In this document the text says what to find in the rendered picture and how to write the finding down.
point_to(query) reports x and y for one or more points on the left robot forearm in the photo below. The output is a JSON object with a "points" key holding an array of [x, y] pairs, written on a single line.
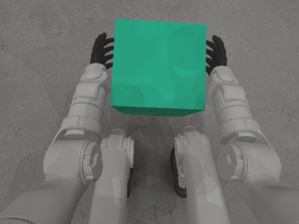
{"points": [[83, 121]]}

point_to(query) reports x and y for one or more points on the robot right hand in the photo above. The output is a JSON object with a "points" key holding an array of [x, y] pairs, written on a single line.
{"points": [[218, 55]]}

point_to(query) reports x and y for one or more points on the carton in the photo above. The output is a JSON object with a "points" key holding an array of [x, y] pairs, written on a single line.
{"points": [[159, 68]]}

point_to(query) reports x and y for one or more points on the robot left hand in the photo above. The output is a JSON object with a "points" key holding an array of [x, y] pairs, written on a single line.
{"points": [[98, 54]]}

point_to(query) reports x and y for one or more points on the left robot upper arm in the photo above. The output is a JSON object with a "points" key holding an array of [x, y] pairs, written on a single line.
{"points": [[70, 166]]}

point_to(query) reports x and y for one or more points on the right robot forearm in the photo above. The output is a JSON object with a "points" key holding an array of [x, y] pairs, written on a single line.
{"points": [[232, 109]]}

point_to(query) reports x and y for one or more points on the right robot upper arm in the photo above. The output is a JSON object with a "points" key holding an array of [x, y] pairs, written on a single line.
{"points": [[253, 170]]}

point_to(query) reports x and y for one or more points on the robot left foot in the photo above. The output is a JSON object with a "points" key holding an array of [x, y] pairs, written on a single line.
{"points": [[129, 183]]}

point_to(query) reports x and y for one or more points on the robot right thigh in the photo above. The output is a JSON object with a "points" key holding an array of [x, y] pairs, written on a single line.
{"points": [[205, 201]]}

